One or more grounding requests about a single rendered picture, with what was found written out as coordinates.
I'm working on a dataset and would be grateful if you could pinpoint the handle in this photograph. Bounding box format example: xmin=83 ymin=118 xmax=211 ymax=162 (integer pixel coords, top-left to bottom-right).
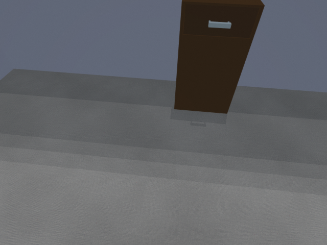
xmin=208 ymin=20 xmax=231 ymax=29

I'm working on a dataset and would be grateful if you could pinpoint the cabinet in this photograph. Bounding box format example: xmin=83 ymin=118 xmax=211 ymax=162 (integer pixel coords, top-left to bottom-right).
xmin=174 ymin=0 xmax=265 ymax=114

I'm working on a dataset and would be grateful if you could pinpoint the drawer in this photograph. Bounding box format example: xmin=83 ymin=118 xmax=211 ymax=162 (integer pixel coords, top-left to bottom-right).
xmin=183 ymin=4 xmax=259 ymax=38

